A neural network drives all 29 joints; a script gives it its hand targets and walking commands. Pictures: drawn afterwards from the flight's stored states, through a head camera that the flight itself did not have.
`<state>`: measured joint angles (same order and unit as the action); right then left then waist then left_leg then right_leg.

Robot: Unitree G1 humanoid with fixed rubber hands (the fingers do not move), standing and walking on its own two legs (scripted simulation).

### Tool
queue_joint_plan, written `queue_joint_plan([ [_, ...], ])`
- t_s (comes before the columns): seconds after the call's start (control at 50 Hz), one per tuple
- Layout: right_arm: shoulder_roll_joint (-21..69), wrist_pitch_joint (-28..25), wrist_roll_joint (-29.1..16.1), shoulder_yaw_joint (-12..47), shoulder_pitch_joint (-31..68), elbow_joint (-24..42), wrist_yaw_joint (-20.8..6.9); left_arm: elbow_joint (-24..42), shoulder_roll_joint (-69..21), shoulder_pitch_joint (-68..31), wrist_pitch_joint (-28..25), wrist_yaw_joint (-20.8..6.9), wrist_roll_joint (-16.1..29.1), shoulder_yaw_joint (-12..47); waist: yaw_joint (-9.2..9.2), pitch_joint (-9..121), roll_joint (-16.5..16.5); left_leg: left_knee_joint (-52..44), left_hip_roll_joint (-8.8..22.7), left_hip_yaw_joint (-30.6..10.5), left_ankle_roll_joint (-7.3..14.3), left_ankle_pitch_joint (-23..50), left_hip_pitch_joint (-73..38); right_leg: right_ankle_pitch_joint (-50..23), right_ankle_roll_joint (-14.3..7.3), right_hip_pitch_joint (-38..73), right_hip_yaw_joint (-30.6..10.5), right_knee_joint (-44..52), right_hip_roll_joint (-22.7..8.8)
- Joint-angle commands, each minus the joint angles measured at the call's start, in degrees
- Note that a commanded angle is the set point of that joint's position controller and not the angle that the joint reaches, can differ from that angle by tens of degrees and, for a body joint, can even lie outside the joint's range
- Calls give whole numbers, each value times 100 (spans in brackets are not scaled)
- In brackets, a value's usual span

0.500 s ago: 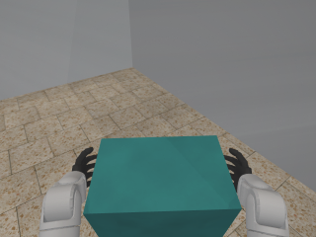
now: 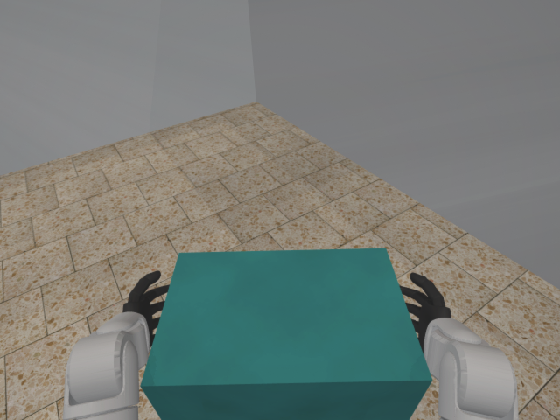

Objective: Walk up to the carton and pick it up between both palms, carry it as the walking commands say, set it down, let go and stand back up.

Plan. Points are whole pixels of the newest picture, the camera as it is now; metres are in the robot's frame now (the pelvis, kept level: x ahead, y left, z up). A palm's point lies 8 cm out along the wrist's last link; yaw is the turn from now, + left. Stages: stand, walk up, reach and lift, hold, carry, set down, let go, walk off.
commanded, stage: carry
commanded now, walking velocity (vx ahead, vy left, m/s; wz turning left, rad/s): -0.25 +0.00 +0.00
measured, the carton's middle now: (284, 358) +0.24 +0.01 +0.00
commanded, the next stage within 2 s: none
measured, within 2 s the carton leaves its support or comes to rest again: neither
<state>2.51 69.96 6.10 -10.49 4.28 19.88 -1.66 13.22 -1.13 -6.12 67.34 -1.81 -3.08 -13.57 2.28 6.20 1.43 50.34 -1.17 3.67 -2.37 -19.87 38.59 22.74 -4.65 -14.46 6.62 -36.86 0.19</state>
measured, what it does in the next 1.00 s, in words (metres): walks backwards: left foot, then right foot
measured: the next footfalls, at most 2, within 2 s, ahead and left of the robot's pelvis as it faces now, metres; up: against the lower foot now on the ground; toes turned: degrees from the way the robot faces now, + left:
left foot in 0.34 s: -0.13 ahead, +0.17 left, +0.00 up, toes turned +8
right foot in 0.72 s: -0.28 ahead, -0.08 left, +0.00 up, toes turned -3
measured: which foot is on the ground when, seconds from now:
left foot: up 0.00-0.32, down 0.34-0.74, up 0.76-1.00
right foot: down 0.00-0.38, up 0.40-0.70, down 0.72-1.00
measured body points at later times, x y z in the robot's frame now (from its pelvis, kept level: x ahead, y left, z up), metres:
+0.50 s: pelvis -0.19 +0.05 +0.01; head -0.18 +0.07 +0.46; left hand +0.04 +0.28 +0.06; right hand +0.08 -0.10 +0.08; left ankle -0.17 +0.16 -0.72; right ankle -0.15 -0.07 -0.66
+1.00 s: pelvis -0.39 +0.04 +0.00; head -0.44 +0.01 +0.45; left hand -0.15 +0.23 +0.10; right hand -0.14 -0.15 +0.09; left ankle -0.43 +0.17 -0.66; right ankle -0.32 -0.08 -0.72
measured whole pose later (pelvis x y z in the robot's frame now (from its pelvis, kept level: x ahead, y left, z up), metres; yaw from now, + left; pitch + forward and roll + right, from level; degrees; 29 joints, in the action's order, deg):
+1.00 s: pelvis -0.39 +0.04 +0.00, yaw +2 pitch +1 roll +2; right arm 0.9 66.9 2.8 -9.8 2.6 24.1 -2.4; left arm 23.8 -3.3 -1.1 65.9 -2.1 -5.5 -12.3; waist -1.5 7.9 1.0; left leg 61.5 0.3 2.2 -2.1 -25.9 26.6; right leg 12.5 -0.6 -24.4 3.1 -35.9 -4.7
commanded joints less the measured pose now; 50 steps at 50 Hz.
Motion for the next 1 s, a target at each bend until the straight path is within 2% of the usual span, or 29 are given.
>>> queue_joint_plan([
  [0.0,4594,-326,-2253,4397,3076,663,-989,1539,-4733,-3240,-7,-1232,2251,4341,-195,570,-727,2195,-52,-375,160,288,-84,-3761,130,-83,-1162,1405,-1718],
  [0.08,4059,-265,-2203,4443,2795,716,-921,1103,-4285,-2181,75,-1156,1884,4224,-112,515,-851,1454,10,-306,65,-241,-11,-3222,-125,201,-1629,1463,-1948],
  [0.14,3912,-116,-2047,4326,2329,283,-909,719,-4058,-1667,164,-1158,1699,4077,-103,694,-1411,590,51,-88,69,-524,-271,-3584,-248,502,-1604,1307,-1935],
  [0.2,4021,-83,-2116,4318,2316,244,-961,857,-4093,-1780,154,-1168,1721,4102,-110,881,-1810,-781,50,217,116,-773,-948,-3762,-359,503,-1524,1218,-1745],
  [0.24,4187,-154,-2252,4343,2544,509,-997,1176,-4255,-2121,108,-1157,1856,4251,-205,1041,-1635,-2349,59,374,126,90,-1698,-3329,-291,349,-1310,1107,-1597],
  [0.26,4253,-197,-2301,4353,2666,673,-1005,1380,-4370,-2334,75,-1145,1954,4343,-217,1291,-1233,-2777,293,167,132,335,-2328,-2650,-154,58,-1148,913,-1469],
  [0.28,4312,-248,-2304,4316,2780,779,-1003,1580,-4462,-2589,46,-1135,2082,4458,-226,1404,-415,-2994,785,-404,243,567,-2900,-1807,82,-505,-884,582,-1238],
  [0.3,4337,-302,-2273,4272,2800,853,-991,1790,-4516,-2806,16,-1125,2179,4543,-218,1296,751,-3133,1759,-1600,590,1610,-3167,-377,361,-1349,-573,119,-817],
  [0.32,4310,-341,-2248,4245,2737,991,-982,1941,-4471,-2965,-14,-1108,2215,4543,-261,1204,1627,-3140,2848,-2504,1152,2843,-3131,1064,538,-2088,-224,-1064,-375],
  [0.34,4481,-409,-2221,4295,2735,1162,-966,2065,-4662,-3121,-68,-1119,2308,4652,-315,1186,1131,-2855,2741,-1754,1432,3864,-2747,1113,449,-1855,-524,-2071,-378],
  [0.36,4569,-473,-2174,4186,2574,1173,-968,2367,-4796,-3300,-134,-1106,2435,4853,-338,1275,1447,-2802,2696,-1743,1508,4103,-2428,988,456,-1862,-625,-2603,-347],
  [0.4,4505,-511,-2145,4130,2479,1382,-961,2412,-4908,-3385,-215,-1104,2563,5013,-295,1267,963,-2762,2064,-1133,1292,3756,-2322,449,476,-1726,-720,-3364,-210],
  [0.42,4385,-509,-2143,4117,2421,1478,-953,2409,-4854,-3236,-228,-1085,2571,5006,-275,1350,984,-2711,1906,-961,1155,3518,-2450,275,471,-1829,-677,-3332,-175],
  [0.48,3707,-405,-1887,3944,1763,1257,-881,1725,-4386,-2187,-116,-1020,2244,4756,-213,1406,1053,-2505,1634,-758,997,3666,-2984,282,557,-2012,-434,-2722,-146],
  [0.52,3442,-329,-1728,3889,1424,1049,-864,1406,-4187,-1742,-46,-980,2037,4637,-214,1482,1181,-2442,1731,-983,1017,4453,-3337,616,607,-1945,-335,-2065,-103],
  [0.56,3508,-261,-1673,3951,1249,829,-889,1396,-4113,-1669,-11,-985,1987,4634,-224,1539,1377,-2467,1801,-1178,1019,4683,-3383,835,607,-1547,-237,-1112,-28],
  [0.58,3610,-236,-1684,4008,1231,754,-916,1445,-4117,-1718,-7,-1000,1986,4634,-235,1537,1439,-2528,1833,-1260,1012,4600,-3363,734,603,-1326,-175,-599,24],
  [0.62,3799,-230,-1757,4161,1425,827,-970,1542,-4226,-1841,-19,-1050,2022,4611,-163,1511,1259,-2488,1769,-1181,809,3960,-3148,-246,575,-574,-190,1010,-52],
  [0.64,3876,-249,-1808,4261,1570,936,-983,1579,-4332,-1944,-28,-1080,2059,4605,-168,1583,1017,-2432,1653,-1064,599,3345,-2735,-696,544,39,-454,1525,-345],
  [0.66,3935,-276,-1878,4372,1754,1066,-990,1579,-4394,-2006,-41,-1105,2081,4593,-204,1512,444,-2273,1358,-830,368,2511,-2086,-1103,455,597,-966,1805,-744],
  [0.68,3997,-305,-1982,4469,1992,1209,-996,1603,-4382,-2051,-73,-1119,2077,4598,-251,1336,-623,-1856,894,-424,116,984,-1120,-2300,253,1037,-1803,1748,-1512],
  [0.7,3983,-338,-2066,4497,2277,1354,-995,1636,-4445,-1991,-95,-1130,2078,4575,-173,1235,-1708,-653,438,73,-69,-810,-339,-3993,-183,1103,-2446,1603,-2612],
  [0.72,4124,-379,-2207,4623,2565,1687,-1049,1715,-4657,-1972,-155,-1147,2002,4563,-99,1103,-1690,423,411,-49,-18,-1050,-382,-4827,-642,636,-2038,1374,-2740],
  [0.74,4247,-392,-2391,4754,2972,1948,-1068,1763,-4735,-2024,-184,-1129,1950,4537,-89,874,-1600,1290,361,-305,31,-877,-542,-4504,-764,-2,-1872,1412,-2509],
  [0.76,4301,-413,-2512,4795,3170,1991,-1090,1883,-4728,-2145,-181,-1092,1943,4519,-108,699,-1197,1815,324,-364,18,-776,-755,-3671,-671,-401,-1440,1553,-2107],
  [0.78,4329,-418,-2592,4853,3223,1984,-1110,2016,-4671,-2253,-171,-1051,1930,4499,-134,554,-1011,1996,246,-405,22,-672,-819,-2862,-550,-673,-1265,1662,-1842],
  [0.84,4053,-303,-2448,4768,2552,1309,-1110,1873,-4143,-1913,-75,-970,1658,4321,-138,365,-1357,2156,100,-274,22,-534,-799,-1221,-453,-987,-1349,1937,-1777],
  [0.9,3808,-144,-2185,4449,1892,549,-1038,1437,-3778,-1407,67,-968,1492,4152,-159,492,-1564,1054,178,-94,18,-656,-781,-1514,-403,-482,-1414,1741,-1690],
  [0.98,3859,-100,-2112,4279,2044,556,-973,1114,-3956,-1577,165,-1089,1676,4268,-144,544,-1725,-1241,47,278,94,-737,-1570,-1546,-367,-441,-1760,1741,-1690],
])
